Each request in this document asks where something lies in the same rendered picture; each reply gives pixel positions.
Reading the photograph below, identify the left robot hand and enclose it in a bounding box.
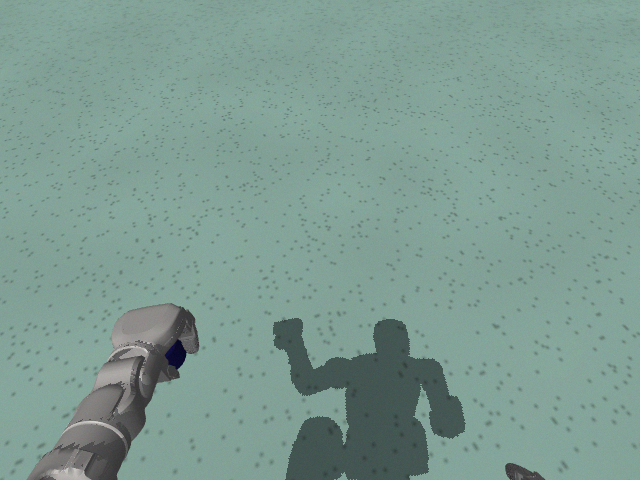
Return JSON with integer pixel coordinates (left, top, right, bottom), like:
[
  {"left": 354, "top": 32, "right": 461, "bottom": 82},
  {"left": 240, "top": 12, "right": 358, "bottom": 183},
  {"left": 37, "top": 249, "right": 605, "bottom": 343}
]
[{"left": 111, "top": 303, "right": 199, "bottom": 383}]

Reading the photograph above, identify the left robot arm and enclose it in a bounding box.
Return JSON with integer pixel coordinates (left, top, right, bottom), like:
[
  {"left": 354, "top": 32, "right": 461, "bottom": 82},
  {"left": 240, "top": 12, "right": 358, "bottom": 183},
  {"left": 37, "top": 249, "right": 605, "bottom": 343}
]
[{"left": 26, "top": 342, "right": 163, "bottom": 480}]

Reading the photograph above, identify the tin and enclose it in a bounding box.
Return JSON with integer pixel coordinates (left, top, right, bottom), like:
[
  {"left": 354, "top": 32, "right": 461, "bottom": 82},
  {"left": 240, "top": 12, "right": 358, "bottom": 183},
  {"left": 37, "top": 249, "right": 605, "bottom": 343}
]
[{"left": 165, "top": 339, "right": 186, "bottom": 369}]

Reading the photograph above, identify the right robot hand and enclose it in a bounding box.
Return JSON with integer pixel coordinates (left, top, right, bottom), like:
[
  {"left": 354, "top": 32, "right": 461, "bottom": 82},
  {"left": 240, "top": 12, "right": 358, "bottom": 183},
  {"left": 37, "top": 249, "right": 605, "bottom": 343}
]
[{"left": 505, "top": 463, "right": 545, "bottom": 480}]

